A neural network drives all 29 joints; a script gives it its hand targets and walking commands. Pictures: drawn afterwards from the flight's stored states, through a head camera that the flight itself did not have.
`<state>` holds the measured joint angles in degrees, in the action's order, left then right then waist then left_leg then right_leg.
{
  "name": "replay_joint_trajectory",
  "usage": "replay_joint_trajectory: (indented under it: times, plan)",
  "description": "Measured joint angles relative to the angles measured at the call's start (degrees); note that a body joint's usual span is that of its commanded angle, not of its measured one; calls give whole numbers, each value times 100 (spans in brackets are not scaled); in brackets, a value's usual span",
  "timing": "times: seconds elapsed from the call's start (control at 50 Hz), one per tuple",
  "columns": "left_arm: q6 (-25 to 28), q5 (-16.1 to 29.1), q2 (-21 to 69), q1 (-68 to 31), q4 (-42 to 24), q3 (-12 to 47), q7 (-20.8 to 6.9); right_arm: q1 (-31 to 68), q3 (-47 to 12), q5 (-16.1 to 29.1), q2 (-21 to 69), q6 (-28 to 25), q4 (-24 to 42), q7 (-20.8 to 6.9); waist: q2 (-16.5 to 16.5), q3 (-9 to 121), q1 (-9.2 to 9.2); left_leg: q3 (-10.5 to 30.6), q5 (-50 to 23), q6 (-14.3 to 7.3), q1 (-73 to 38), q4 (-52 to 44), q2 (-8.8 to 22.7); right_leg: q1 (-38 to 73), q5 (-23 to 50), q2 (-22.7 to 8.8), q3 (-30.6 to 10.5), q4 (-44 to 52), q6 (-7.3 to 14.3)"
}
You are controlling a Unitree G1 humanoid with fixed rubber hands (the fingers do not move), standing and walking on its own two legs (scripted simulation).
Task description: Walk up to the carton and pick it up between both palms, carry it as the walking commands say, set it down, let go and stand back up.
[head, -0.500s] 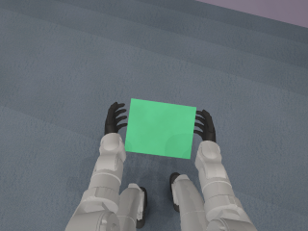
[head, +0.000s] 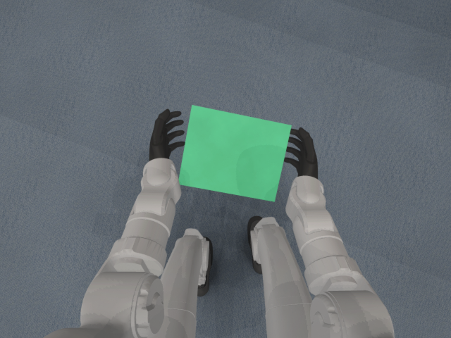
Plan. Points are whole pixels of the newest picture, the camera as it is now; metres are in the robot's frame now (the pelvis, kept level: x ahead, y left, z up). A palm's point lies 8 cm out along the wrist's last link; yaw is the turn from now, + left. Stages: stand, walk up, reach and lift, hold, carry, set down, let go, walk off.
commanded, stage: set down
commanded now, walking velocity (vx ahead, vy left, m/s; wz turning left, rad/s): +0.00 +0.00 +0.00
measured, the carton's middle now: (230, 151) +0.41 -0.02 -0.21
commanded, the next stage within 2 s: none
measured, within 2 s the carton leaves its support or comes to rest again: neither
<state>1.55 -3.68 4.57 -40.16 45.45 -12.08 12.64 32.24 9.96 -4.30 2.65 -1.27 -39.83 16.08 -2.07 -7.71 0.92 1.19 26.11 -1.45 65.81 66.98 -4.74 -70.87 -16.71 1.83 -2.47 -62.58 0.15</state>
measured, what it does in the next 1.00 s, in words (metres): lowers itself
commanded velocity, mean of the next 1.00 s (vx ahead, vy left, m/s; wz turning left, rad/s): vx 0.00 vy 0.00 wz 0.00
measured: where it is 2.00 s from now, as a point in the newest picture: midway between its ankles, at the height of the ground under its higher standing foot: (231, 265)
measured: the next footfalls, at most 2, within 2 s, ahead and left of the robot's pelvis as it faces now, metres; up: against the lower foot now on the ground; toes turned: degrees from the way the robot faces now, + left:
none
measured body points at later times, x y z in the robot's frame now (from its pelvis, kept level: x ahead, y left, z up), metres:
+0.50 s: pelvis -0.01 +0.00 -0.07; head +0.27 -0.03 +0.28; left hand +0.45 +0.10 -0.19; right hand +0.41 -0.16 -0.22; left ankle +0.04 +0.10 -0.63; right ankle +0.11 -0.12 -0.63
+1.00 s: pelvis -0.03 +0.00 -0.16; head +0.28 +0.00 +0.18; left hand +0.48 +0.10 -0.27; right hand +0.44 -0.16 -0.29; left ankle +0.04 +0.10 -0.63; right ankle +0.11 -0.12 -0.63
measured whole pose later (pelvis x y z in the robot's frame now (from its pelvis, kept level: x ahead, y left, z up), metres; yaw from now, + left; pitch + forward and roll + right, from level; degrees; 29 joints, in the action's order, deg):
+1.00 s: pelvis -0.03 +0.00 -0.16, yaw +3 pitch +39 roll +0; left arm -9.2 -10.5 2.4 -64.5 50.0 -14.3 14.0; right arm 54.5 23.8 -8.9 -1.2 11.0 -40.1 12.0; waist -3.1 -2.3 0.9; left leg 1.0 34.3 -0.9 106.4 101.6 -8.4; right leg -110.9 -24.4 1.8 -2.5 -96.0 -1.8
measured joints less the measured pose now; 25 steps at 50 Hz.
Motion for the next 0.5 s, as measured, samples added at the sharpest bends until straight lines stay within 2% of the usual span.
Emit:
replay_joint_trajectory:
  times: [0.32,0.5]
  plan:
    - [-6,41,-28,-507,1,75,180,445,0,212,-239,-22,-1,11,-76,545,0,4,263,0,1677,968,-81,-1673,-250,0,0,-951,-53]
    - [-201,-115,-160,-1110,200,76,226,961,218,192,-286,289,-4,78,-110,645,0,-4,412,34,2411,1639,-143,-2427,-401,0,1,-1648,-55]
